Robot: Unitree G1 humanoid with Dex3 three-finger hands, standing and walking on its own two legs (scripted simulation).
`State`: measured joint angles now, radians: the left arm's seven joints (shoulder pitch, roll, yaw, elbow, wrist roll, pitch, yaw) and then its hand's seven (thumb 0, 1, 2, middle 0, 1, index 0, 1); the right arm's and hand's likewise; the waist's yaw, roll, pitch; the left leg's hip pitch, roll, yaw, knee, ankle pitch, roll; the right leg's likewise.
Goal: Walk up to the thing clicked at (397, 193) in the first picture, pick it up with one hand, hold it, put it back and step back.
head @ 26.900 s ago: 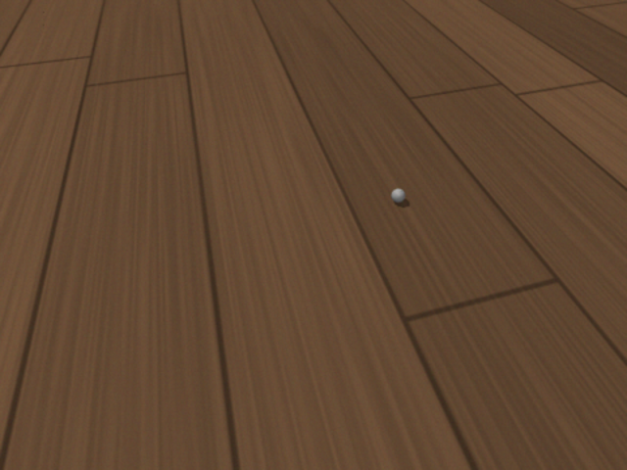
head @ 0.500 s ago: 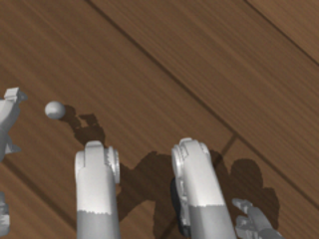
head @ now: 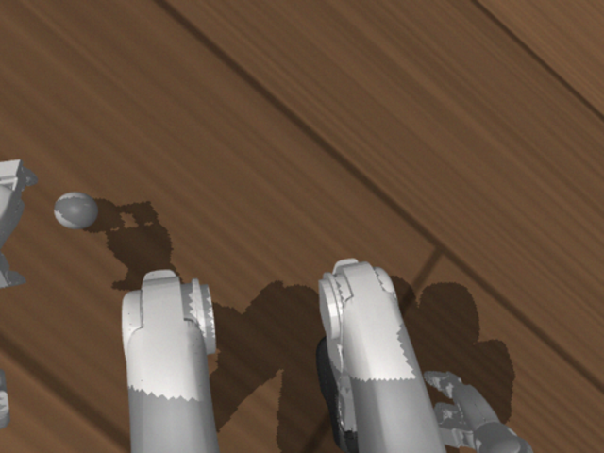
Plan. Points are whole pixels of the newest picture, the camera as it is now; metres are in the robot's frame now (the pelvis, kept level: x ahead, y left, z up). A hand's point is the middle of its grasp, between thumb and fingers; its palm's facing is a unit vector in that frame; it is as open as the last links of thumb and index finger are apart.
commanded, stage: approach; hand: left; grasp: from above
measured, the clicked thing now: (76, 210) +0.45 +0.33 -0.29
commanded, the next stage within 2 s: rest palm in 0.76 s
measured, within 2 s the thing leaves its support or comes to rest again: neither
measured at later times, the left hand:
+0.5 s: hand (94, 171) +0.48 +0.28 -0.18, palm faces -0.34 -0.08 -0.94, open 14.0 cm
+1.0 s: hand (37, 247) +0.37 +0.35 -0.21, palm faces -0.52 -0.19 -0.83, open 13.7 cm
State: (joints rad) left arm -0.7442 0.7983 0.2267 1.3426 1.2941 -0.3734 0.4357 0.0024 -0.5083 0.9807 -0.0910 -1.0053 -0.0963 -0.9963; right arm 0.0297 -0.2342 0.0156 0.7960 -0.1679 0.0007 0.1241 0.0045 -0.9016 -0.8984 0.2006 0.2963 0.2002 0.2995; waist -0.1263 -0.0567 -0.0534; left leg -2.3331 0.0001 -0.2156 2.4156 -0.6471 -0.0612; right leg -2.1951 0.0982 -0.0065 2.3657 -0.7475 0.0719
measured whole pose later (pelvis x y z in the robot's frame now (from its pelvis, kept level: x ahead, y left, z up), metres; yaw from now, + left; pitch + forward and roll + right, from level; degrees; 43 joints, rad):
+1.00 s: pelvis +0.00 -0.01 -0.01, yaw -2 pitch +29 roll -9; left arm -0.73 0.88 0.17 1.34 1.21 -0.48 0.35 0.00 -0.44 0.88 -0.13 -1.02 -0.16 -0.98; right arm 0.01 -0.30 0.11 0.73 -0.19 0.03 0.13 0.00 -0.91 -0.89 0.20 0.30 0.20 0.30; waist -0.15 -0.10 0.07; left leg -2.29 0.00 -0.28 2.46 -0.67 -0.09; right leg -2.17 0.10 -0.06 2.39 -0.74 0.08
